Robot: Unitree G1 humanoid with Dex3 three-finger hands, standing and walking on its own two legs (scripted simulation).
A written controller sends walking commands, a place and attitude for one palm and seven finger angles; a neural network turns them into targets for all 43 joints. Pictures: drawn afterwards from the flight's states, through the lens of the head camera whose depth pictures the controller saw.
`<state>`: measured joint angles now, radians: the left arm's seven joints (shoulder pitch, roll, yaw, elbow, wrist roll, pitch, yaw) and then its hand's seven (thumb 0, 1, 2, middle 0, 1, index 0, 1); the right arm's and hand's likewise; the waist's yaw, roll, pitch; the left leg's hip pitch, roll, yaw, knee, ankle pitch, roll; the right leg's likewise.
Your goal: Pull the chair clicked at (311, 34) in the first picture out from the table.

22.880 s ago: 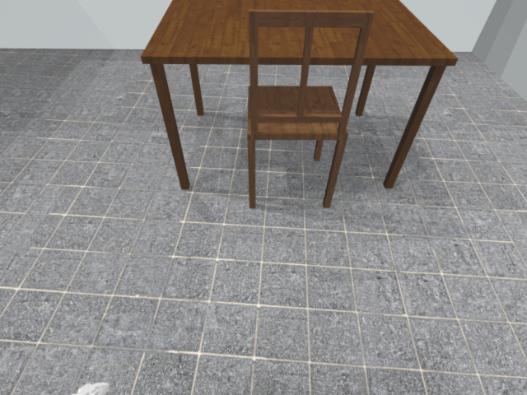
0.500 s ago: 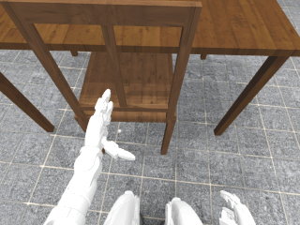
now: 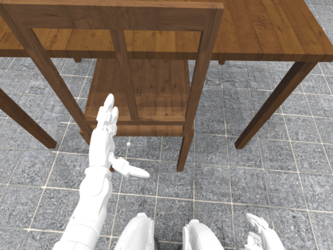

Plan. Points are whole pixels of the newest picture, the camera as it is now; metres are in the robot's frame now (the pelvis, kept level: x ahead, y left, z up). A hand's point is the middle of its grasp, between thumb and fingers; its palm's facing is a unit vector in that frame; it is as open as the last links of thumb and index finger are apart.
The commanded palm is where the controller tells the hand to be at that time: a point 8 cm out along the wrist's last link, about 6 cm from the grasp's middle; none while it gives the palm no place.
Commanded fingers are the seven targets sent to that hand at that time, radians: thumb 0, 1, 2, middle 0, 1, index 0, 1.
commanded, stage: aim the fingers beside a spindle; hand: left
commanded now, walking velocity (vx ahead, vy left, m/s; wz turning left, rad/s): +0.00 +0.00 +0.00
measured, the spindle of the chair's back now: (128, 85) +0.51 +0.11 +0.05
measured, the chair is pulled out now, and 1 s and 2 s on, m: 0.00 0.00 0.00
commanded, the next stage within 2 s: push the fingers through the gap in 1.46 s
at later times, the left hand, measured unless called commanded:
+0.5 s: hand (129, 148) +0.35 +0.10 +0.00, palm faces -0.04 -1.00 -0.03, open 16.9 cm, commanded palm +0.33 +0.15 +0.02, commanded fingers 0.00 -0.50 0.30 -0.06 -0.08 -0.06 -0.08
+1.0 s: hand (124, 142) +0.35 +0.11 +0.03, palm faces +0.00 -1.00 -0.02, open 16.9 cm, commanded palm +0.34 +0.16 +0.02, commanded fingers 0.00 -0.50 0.30 -0.06 -0.08 -0.06 -0.08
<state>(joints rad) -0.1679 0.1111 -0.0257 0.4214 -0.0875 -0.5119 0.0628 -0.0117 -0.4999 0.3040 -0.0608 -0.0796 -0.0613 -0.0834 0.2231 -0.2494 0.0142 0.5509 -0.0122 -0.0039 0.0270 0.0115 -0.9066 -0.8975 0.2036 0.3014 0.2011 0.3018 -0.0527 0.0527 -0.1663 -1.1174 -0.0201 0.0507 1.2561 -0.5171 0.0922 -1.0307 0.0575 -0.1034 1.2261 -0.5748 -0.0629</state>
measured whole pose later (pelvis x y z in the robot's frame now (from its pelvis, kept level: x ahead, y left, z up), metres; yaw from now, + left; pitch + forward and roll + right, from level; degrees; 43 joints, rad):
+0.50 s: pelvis -0.01 +0.00 +0.00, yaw +1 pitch +21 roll -3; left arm -0.26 0.13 -0.02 0.59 -0.08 -0.45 0.03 -0.01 -0.50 0.30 -0.06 -0.08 -0.06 -0.08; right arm 0.20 -0.25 0.04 0.55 0.01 0.03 0.04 0.01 -0.91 -0.90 0.20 0.30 0.20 0.30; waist -0.05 0.05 -0.17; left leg -1.14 -0.03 0.04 1.28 -0.51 0.09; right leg -1.04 0.05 -0.12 1.24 -0.58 -0.07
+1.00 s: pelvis +0.00 +0.00 +0.00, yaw +0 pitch +22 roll -3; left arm -0.17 0.14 0.00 0.42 -0.10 -0.51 0.05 -0.01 -0.50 0.30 -0.06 -0.08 -0.06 -0.08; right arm 0.23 -0.25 0.02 0.56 -0.01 0.00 0.03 0.01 -0.91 -0.90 0.20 0.30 0.20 0.30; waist -0.05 0.06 -0.17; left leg -1.12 -0.02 0.05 1.26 -0.52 0.09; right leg -1.03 0.06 -0.11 1.23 -0.58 -0.07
